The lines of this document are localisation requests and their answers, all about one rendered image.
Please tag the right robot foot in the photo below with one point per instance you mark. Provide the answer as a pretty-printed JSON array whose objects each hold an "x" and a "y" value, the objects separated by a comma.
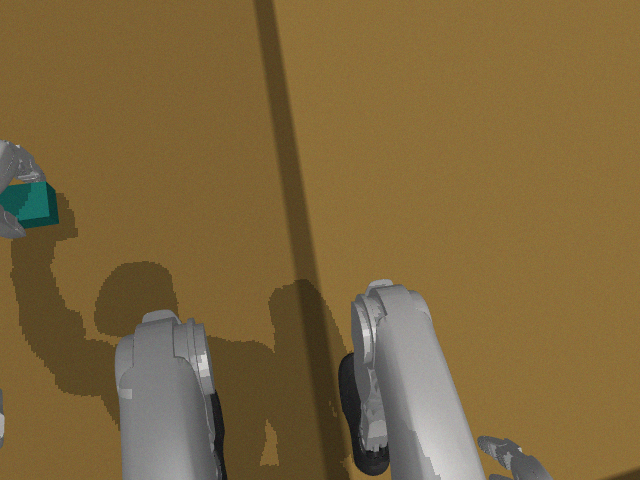
[{"x": 368, "y": 462}]

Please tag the left robot foot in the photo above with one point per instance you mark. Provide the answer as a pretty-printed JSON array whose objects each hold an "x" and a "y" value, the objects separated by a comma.
[{"x": 219, "y": 436}]

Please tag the left robot hand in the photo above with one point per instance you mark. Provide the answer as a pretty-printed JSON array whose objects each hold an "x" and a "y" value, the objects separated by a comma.
[{"x": 15, "y": 162}]

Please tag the small box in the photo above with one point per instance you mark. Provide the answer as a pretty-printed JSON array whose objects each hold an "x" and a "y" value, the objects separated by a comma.
[{"x": 34, "y": 204}]

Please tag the right robot hand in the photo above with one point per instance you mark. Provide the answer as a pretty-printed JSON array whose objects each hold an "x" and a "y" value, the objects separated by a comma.
[{"x": 510, "y": 456}]

